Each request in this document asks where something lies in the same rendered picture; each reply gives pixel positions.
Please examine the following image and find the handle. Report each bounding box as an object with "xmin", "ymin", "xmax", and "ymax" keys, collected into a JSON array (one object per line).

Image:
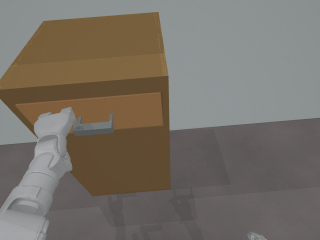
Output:
[{"xmin": 72, "ymin": 114, "xmax": 114, "ymax": 136}]

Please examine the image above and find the left robot upper arm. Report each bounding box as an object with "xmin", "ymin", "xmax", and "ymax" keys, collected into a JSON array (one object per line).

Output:
[{"xmin": 0, "ymin": 209, "xmax": 50, "ymax": 240}]

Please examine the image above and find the robot left hand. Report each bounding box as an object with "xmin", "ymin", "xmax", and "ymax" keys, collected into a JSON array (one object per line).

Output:
[{"xmin": 34, "ymin": 107, "xmax": 77, "ymax": 172}]

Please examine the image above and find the cabinet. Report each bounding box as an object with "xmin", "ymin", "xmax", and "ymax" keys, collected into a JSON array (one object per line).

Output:
[{"xmin": 0, "ymin": 12, "xmax": 171, "ymax": 196}]

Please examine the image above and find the drawer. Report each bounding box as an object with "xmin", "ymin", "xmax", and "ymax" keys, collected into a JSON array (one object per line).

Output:
[{"xmin": 15, "ymin": 92, "xmax": 163, "ymax": 133}]

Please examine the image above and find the robot left forearm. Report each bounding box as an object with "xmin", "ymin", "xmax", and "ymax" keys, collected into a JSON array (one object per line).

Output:
[{"xmin": 0, "ymin": 132, "xmax": 67, "ymax": 218}]

